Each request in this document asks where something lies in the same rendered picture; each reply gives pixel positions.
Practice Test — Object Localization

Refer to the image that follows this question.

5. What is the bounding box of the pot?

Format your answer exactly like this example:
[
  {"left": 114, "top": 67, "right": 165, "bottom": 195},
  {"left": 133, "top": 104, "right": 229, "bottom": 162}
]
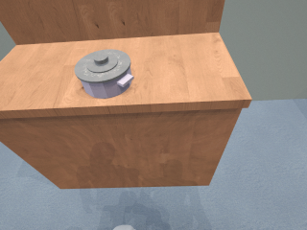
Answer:
[{"left": 81, "top": 69, "right": 134, "bottom": 99}]

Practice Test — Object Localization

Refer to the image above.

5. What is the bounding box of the table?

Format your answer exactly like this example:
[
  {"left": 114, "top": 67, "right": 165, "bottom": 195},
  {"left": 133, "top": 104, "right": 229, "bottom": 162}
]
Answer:
[{"left": 0, "top": 0, "right": 252, "bottom": 190}]

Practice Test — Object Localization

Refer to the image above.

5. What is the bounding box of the lid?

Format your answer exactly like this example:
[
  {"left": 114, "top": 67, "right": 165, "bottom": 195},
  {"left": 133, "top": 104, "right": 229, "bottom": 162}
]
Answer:
[{"left": 74, "top": 49, "right": 131, "bottom": 84}]

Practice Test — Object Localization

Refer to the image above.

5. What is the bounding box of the knob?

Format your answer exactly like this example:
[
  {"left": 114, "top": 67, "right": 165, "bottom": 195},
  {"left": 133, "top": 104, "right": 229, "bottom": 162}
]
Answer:
[{"left": 93, "top": 53, "right": 108, "bottom": 65}]

